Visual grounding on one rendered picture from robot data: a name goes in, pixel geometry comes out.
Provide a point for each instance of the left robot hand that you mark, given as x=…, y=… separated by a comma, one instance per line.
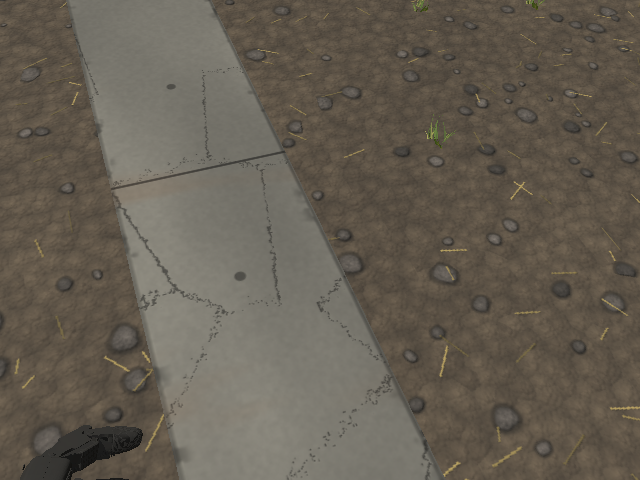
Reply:
x=80, y=448

